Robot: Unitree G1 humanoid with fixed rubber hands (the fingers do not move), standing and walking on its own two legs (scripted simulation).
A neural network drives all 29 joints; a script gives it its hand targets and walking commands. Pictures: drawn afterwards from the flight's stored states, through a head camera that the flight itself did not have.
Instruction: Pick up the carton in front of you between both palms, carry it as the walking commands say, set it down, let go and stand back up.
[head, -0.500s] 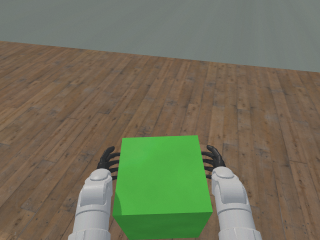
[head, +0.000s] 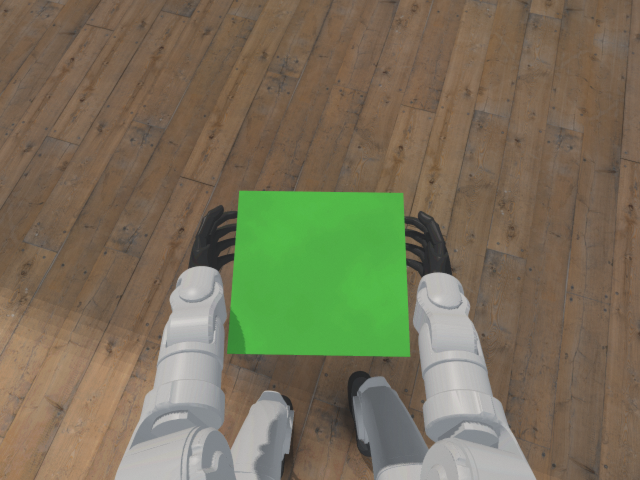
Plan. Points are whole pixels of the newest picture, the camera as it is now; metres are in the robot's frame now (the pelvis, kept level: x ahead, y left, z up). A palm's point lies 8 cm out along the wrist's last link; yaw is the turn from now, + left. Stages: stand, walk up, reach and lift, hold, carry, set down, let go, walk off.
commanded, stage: set down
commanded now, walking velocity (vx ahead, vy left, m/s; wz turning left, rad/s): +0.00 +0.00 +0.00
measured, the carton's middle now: (320, 283) +0.37 +0.00 -0.16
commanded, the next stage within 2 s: none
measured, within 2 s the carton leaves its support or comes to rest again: rests again in 1.82 s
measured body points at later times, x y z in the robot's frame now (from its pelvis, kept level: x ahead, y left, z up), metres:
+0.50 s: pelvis -0.01 +0.02 -0.13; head +0.23 +0.00 +0.26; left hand +0.43 +0.13 -0.22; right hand +0.41 -0.18 -0.23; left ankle +0.04 +0.14 -0.68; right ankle +0.09 -0.11 -0.68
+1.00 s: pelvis -0.04 +0.01 -0.25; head +0.26 -0.03 +0.08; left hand +0.46 +0.10 -0.38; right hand +0.43 -0.20 -0.39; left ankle +0.04 +0.14 -0.68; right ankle +0.09 -0.11 -0.68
